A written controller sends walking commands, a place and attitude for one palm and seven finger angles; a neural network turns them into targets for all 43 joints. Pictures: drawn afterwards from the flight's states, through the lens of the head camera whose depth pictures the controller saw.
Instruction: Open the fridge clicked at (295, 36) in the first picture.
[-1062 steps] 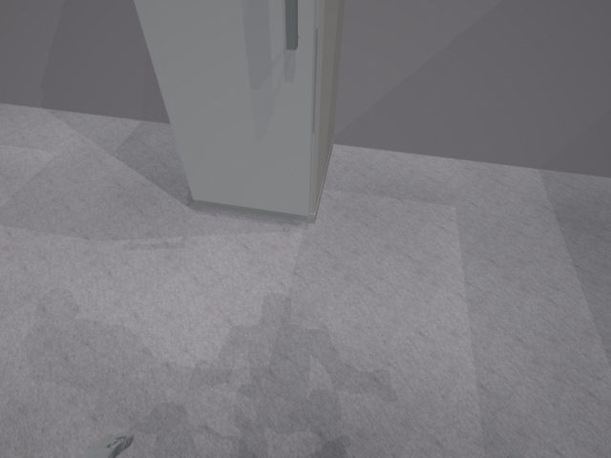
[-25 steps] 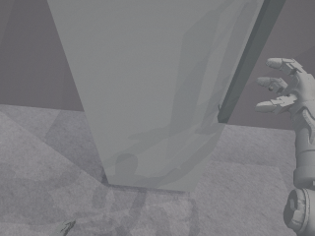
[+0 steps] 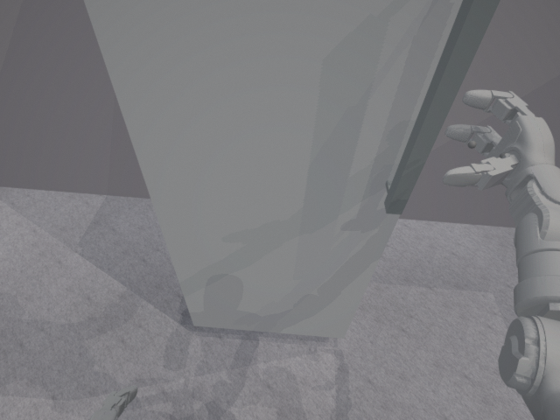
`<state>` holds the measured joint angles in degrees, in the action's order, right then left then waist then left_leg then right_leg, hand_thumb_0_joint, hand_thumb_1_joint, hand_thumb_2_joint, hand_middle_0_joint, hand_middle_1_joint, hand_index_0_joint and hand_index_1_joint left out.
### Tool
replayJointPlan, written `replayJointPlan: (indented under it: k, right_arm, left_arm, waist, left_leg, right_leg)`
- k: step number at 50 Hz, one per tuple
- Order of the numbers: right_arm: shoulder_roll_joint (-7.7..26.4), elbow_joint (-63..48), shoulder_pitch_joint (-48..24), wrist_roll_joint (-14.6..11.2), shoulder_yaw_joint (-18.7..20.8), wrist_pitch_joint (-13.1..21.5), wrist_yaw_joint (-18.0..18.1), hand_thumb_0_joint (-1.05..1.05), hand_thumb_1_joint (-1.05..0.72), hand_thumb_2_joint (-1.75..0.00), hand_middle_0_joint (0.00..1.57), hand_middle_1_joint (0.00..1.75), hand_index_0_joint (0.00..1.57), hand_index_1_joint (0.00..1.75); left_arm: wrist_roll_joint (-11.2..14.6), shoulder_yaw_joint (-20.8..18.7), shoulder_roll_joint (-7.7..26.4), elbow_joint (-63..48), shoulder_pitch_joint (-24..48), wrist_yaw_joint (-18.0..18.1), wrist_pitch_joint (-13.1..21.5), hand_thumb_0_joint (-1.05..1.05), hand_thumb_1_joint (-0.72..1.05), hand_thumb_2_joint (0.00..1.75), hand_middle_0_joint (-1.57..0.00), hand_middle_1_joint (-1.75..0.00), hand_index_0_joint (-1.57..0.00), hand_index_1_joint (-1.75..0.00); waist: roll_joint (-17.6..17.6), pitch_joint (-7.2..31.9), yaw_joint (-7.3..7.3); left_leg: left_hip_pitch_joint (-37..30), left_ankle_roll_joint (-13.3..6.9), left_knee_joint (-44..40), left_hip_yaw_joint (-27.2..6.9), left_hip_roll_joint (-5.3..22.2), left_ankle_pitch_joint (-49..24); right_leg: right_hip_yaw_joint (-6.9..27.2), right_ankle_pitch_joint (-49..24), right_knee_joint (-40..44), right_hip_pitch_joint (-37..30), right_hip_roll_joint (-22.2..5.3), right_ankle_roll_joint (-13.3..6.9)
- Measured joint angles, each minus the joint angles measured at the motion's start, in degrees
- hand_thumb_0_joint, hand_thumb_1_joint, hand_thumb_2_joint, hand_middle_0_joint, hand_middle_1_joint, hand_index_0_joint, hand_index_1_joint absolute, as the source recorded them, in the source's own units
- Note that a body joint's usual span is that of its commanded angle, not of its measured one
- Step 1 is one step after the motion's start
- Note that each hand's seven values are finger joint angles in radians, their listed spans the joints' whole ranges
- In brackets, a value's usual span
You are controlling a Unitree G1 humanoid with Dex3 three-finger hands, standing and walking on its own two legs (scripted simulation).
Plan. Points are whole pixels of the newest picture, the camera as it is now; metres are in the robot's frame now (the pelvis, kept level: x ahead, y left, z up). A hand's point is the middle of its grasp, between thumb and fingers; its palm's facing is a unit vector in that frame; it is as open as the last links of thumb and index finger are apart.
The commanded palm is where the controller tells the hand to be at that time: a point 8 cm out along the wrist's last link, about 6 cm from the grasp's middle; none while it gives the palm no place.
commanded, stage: move the hooked fingers beside the handle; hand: right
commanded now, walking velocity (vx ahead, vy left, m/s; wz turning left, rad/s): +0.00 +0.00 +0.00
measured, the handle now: (430, 100) +0.50 -0.15 +0.24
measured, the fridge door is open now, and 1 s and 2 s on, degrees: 0 0 0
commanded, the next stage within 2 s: feel for the door with the fingertips in 1.38 s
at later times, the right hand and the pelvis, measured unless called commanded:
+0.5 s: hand (471, 158) +0.44 -0.21 +0.20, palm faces +0.01 +1.00 +0.00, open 14.0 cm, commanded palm +0.41 -0.26 +0.21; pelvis +0.01 +0.00 +0.00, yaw +1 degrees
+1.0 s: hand (478, 144) +0.44 -0.21 +0.22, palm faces +0.01 +1.00 +0.02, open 14.0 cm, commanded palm +0.42 -0.26 +0.21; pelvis +0.00 +0.00 +0.00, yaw +0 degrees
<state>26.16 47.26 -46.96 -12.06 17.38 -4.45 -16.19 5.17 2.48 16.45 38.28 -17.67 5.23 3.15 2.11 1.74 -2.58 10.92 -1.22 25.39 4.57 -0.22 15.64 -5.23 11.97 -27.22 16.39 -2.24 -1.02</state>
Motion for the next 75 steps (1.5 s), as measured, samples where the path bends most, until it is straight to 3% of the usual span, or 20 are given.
replayJointPlan:
  k: [6, 14, 23, 29, 39, 48, 56, 64, 71, 75]
  right_arm:
    - [1.80, 4.20, -0.70, 1.50, 1.09, -1.21, 0.62, -0.01, 0.50, -0.30, 0.30, 1.20, 0.30, 1.20]
    - [0.55, -1.22, 1.32, 0.61, 1.64, 2.37, 0.25, -0.02, 0.50, -0.30, 0.30, 1.20, 0.30, 1.20]
    - [1.20, -0.74, 3.36, 0.69, 1.31, -2.82, -0.04, -0.01, 0.50, -0.30, 0.30, 1.20, 0.30, 1.20]
    - [-1.44, -8.28, 6.65, -0.02, 1.18, -0.61, 0.83, -0.02, 0.50, -0.30, 0.30, 1.20, 0.30, 1.20]
    - [0.30, -0.20, 0.12, 0.67, -1.26, -4.47, 0.98, -0.01, 0.50, -0.30, 0.30, 1.20, 0.30, 1.20]
    - [0.24, -1.78, 1.63, 0.57, 1.57, 0.97, 0.55, -0.02, 0.50, -0.30, 0.30, 1.20, 0.30, 1.20]
    - [1.95, 2.31, 0.33, 0.63, 0.49, -2.13, -0.57, -0.01, 0.50, -0.30, 0.30, 1.20, 0.30, 1.20]
    - [-0.73, -5.10, 3.65, -0.04, 1.33, 1.02, 0.54, -0.02, 0.50, -0.30, 0.30, 1.20, 0.30, 1.20]
    - [0.24, -1.30, 1.86, 0.79, 0.19, -3.40, 1.10, -0.01, 0.50, -0.30, 0.30, 1.20, 0.30, 1.20]
    - [-0.09, -2.13, 3.11, 0.76, 0.74, -3.00, 1.47, -0.01, 0.50, -0.30, 0.30, 1.20, 0.30, 1.20]
  left_arm:
    - [-0.04, -0.17, 0.06, -0.28, -0.93, -0.05, -0.48, 0.01, 0.90, 0.90, -0.20, -0.30, -0.20, -0.30]
    - [-0.26, -0.53, 0.18, 0.55, -2.18, -0.06, 0.27, 0.02, 0.90, 0.90, -0.20, -0.30, -0.20, -0.30]
    - [0.12, -0.74, 0.39, -1.24, -1.07, -0.50, -0.68, 0.02, 0.90, 0.90, -0.20, -0.30, -0.20, -0.30]
    - [-0.12, -0.47, -0.18, -1.58, 0.31, -0.45, -0.31, 0.02, 0.90, 0.90, -0.20, -0.30, -0.20, -0.30]
    - [0.10, 0.00, -0.21, -1.56, 2.62, -0.04, -0.61, 0.01, 0.90, 0.90, -0.20, -0.30, -0.20, -0.30]
    - [-0.27, 0.12, -0.49, -0.77, 0.38, -0.17, -0.45, 0.01, 0.90, 0.90, -0.20, -0.30, -0.20, -0.30]
    - [0.08, -0.57, 0.47, -0.34, -1.28, -0.05, -1.14, 0.01, 0.90, 0.90, -0.20, -0.30, -0.20, -0.30]
    - [-0.32, -0.55, -0.11, -0.07, -1.64, -0.32, -0.19, 0.02, 0.90, 0.90, -0.20, -0.30, -0.20, -0.30]
    - [-0.01, -0.34, -0.14, -1.08, -0.11, -0.36, -0.78, 0.02, 0.90, 0.90, -0.20, -0.30, -0.20, -0.30]
    - [-0.22, -0.31, -0.22, -1.67, 0.60, -0.19, -0.83, 0.01, 0.90, 0.90, -0.20, -0.30, -0.20, -0.30]
  waist:
    - [-0.07, 0.04, -1.01]
    - [-0.23, -0.45, -0.59]
    - [0.60, 0.96, -0.46]
    - [0.00, 0.03, 0.76]
    - [0.24, 0.50, 0.49]
    - [-0.64, 0.32, -0.07]
    - [0.31, 0.34, -0.57]
    - [-0.29, 0.30, -0.21]
    - [0.34, 0.90, -0.37]
    - [0.41, 0.27, -0.17]
  left_leg:
    - [1.04, -0.04, 0.48, -0.36, -0.15, 0.07]
    - [0.58, -0.05, -0.01, -0.60, -0.24, -0.02]
    - [0.54, 0.10, 0.27, -0.89, -0.11, 0.42]
    - [-0.53, 0.00, 0.08, -0.54, -0.10, 0.45]
    - [0.41, -0.07, 0.38, 0.61, 0.03, 0.40]
    - [0.33, -0.13, 0.35, -0.23, -0.22, 0.40]
    - [1.14, 0.14, 0.69, -0.22, -0.07, 0.50]
    - [0.42, 0.20, 0.29, -0.72, -0.08, 0.38]
    - [0.65, 0.25, 0.37, -0.53, -0.01, 0.37]
    - [0.81, 0.25, 0.35, -0.51, 0.02, 0.22]
  right_leg:
    - [-0.32, 0.09, -0.29, 0.79, -0.21, 0.03]
    - [-0.52, 0.23, -0.04, 0.35, -0.27, 0.07]
    - [-0.79, 0.72, -0.21, 0.17, -0.17, -0.03]
    - [-0.42, 0.60, -0.05, -0.73, -0.10, 0.07]
    - [0.75, 0.30, -0.70, 0.83, 0.11, 0.09]
    - [-0.02, 0.52, -0.48, 0.31, -0.20, 0.18]
    - [0.01, 0.84, -1.20, 1.33, -0.08, -0.12]
    - [-0.46, 0.84, -0.67, 0.35, -0.09, -0.12]
    - [-0.27, 0.80, -0.81, 0.70, 0.00, -0.20]
    - [-0.25, 0.50, -0.58, 0.77, 0.04, -0.24]
